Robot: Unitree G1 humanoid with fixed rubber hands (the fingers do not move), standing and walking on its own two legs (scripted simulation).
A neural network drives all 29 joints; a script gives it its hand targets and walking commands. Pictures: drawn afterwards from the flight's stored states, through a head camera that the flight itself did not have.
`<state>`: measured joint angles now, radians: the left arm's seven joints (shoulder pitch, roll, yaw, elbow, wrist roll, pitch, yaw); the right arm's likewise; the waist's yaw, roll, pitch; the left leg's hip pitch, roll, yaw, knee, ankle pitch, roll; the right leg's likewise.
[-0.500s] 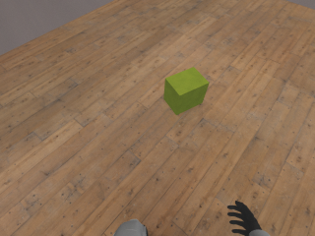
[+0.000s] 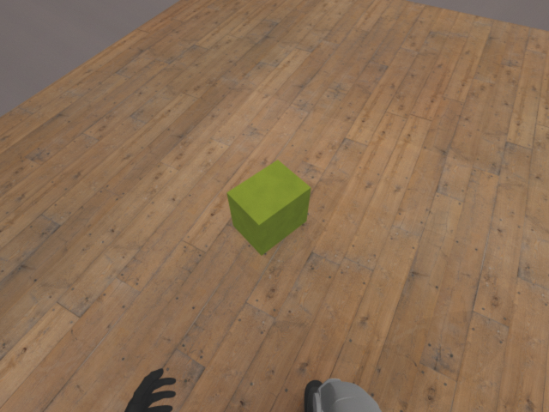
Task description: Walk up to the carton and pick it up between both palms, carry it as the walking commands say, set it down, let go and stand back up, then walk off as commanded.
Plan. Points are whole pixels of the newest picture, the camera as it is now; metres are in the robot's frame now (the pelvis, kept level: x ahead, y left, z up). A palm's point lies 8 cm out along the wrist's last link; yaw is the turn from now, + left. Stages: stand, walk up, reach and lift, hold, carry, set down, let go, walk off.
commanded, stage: walk up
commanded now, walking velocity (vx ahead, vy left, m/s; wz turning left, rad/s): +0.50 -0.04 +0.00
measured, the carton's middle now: (269, 207) +0.87 -0.08 -0.64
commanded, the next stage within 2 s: none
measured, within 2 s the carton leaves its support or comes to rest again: neither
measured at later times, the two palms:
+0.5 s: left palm out of the picture +0.06 +0.17 -0.07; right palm (395, 279) +0.31 -0.25 -0.12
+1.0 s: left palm (129, 259) +0.43 +0.25 -0.12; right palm (387, 278) +0.30 -0.22 -0.09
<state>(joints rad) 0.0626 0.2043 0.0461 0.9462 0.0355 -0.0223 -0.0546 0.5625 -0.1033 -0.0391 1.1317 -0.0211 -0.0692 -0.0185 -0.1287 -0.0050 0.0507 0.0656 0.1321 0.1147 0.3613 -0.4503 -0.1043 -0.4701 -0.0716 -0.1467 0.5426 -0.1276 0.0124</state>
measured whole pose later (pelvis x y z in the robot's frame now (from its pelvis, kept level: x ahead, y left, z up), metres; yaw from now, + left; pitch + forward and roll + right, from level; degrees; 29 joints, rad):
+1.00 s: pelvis +0.35 +0.02 +0.03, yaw -1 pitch -2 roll -3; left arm 0.18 0.21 0.07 1.00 0.03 0.02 -0.02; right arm 0.39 -0.15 -0.05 1.08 -0.02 -0.05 -0.02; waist -0.03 -0.04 0.04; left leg -0.11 0.11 0.12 0.37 -0.22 0.00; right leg -0.51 -0.10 -0.09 0.85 -0.13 0.06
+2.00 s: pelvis +0.36 +0.00 +0.01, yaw -1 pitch +2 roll -1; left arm 0.27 0.14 0.05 1.08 0.01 0.03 0.05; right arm 0.25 -0.18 -0.04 1.08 -0.02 0.01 -0.03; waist 0.01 -0.01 0.03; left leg -0.24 0.03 0.07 0.52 -0.34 0.01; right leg -0.40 -0.05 -0.11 0.44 -0.07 -0.01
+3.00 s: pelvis +0.48 -0.22 +0.02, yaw +20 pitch +3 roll +1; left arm 0.26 0.17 0.02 0.94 0.03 0.02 0.03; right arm 0.24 -0.27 -0.09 0.93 -0.03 0.05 -0.04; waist 0.02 0.01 0.06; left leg -0.51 0.02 0.08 1.11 -0.45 -0.01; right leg -0.22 -0.03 -0.23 0.39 -0.22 -0.07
